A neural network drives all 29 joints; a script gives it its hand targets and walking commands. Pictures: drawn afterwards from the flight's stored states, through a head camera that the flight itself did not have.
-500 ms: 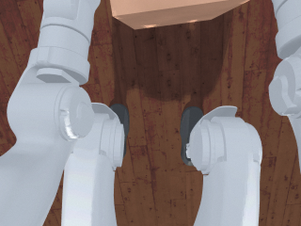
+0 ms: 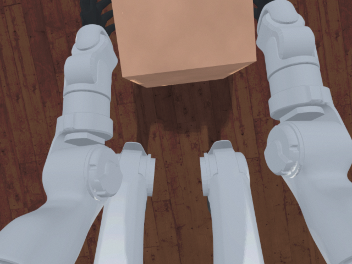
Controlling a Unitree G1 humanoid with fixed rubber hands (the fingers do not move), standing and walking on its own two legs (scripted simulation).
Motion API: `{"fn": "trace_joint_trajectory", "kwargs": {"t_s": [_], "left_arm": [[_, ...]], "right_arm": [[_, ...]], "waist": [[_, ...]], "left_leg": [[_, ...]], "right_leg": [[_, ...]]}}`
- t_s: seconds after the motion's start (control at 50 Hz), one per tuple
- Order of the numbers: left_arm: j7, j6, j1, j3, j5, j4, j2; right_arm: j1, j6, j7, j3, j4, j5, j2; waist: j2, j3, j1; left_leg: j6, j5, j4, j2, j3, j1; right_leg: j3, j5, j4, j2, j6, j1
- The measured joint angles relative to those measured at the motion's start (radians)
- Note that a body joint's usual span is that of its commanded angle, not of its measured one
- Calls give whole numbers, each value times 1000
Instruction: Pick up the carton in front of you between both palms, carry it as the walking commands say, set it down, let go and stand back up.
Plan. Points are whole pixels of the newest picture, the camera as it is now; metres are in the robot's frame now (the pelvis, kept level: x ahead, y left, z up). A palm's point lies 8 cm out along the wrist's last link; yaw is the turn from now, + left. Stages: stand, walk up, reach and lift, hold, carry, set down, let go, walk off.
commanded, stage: reach and lift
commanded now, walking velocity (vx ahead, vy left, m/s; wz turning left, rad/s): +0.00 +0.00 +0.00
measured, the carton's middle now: (181, 29) +0.56 -0.03 -0.16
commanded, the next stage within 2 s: none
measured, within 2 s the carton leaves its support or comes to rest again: neither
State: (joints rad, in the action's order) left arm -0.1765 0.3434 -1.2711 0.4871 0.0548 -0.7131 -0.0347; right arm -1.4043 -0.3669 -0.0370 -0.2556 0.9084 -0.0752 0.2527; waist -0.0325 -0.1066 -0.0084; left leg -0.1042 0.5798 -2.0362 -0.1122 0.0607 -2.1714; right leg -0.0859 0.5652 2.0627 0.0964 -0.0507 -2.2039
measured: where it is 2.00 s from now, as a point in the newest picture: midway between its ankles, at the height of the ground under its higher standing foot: (176, 196)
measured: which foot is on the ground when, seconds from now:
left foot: down 0.00-1.00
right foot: down 0.00-1.00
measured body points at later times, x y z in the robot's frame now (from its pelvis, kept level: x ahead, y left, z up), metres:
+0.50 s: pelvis +0.00 +0.00 +0.11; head +0.27 -0.03 +0.47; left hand +0.51 +0.13 +0.05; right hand +0.52 -0.17 +0.05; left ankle +0.11 +0.14 -0.38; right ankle +0.10 -0.12 -0.38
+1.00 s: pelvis +0.05 +0.00 +0.24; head +0.20 -0.01 +0.67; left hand +0.46 +0.14 +0.21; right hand +0.46 -0.17 +0.20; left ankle +0.11 +0.14 -0.38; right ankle +0.10 -0.12 -0.38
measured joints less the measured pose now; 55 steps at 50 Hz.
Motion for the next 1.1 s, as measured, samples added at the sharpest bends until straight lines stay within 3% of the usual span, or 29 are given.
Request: {"fn": "trace_joint_trajectory", "kwargs": {"t_s": [0.1,0.2,0.48,0.82,1.1], "left_arm": [[45,21,27,99,134,-26,47],[65,34,51,124,186,5,70],[81,81,219,56,153,135,101],[109,28,492,4,166,106,145],[121,13,700,-59,172,151,181]], "right_arm": [[35,-7,39,-121,38,-142,-56],[74,-14,55,-172,-2,-195,-91],[270,-72,43,-145,-191,-161,-173],[572,-26,26,-153,-226,-174,-282],[800,-4,27,-124,-297,-171,-343]], "waist": [[6,105,-3],[10,143,-2],[10,239,-6],[19,331,-2],[22,301,0]], "left_leg": [[15,-43,111,3,3,40],[17,-80,199,0,10,77],[22,-89,368,4,23,238],[45,-106,664,15,42,656],[65,-169,963,29,60,1062]], "right_leg": [[-6,-45,-118,4,-2,44],[-9,-82,-208,4,-3,83],[-17,-91,-380,7,-1,245],[-29,-105,-679,-2,12,667],[-40,-168,-987,-15,18,1080]]}}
